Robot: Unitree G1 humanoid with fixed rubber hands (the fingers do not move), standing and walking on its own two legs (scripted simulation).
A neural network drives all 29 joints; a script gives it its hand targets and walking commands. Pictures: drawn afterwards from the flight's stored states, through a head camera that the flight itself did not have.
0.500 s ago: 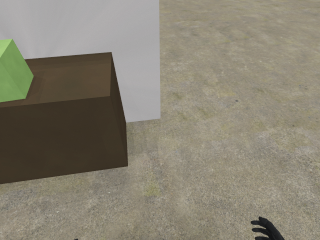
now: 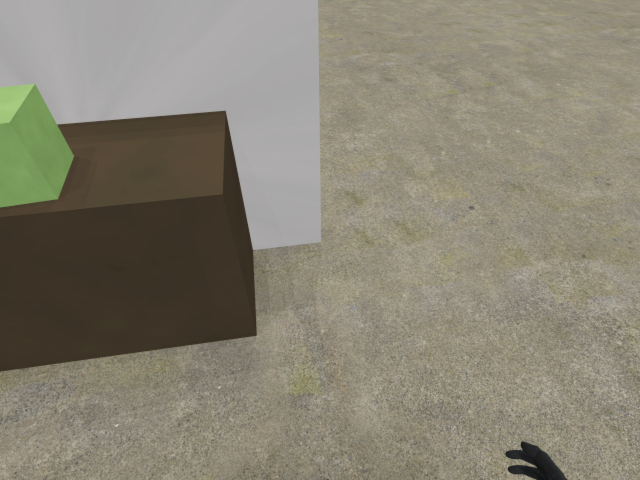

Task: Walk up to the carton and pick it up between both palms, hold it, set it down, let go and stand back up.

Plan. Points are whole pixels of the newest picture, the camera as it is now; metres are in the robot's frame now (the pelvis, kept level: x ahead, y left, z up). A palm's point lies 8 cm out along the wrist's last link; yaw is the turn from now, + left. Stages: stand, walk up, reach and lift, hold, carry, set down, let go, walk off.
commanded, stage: stand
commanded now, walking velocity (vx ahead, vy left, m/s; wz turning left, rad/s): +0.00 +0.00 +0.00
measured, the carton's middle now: out of the picture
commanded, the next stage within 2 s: none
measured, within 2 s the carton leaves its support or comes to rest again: neither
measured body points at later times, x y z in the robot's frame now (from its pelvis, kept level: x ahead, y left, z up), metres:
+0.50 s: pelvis -0.01 +0.00 +0.00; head -0.02 +0.00 +0.45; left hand +0.09 +0.28 -0.13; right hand +0.13 -0.28 -0.10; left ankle +0.02 +0.12 -0.72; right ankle +0.02 -0.12 -0.72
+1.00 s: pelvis -0.01 +0.00 +0.00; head -0.01 +0.00 +0.45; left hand +0.08 +0.28 -0.13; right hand +0.12 -0.28 -0.10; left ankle +0.02 +0.12 -0.72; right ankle +0.02 -0.12 -0.72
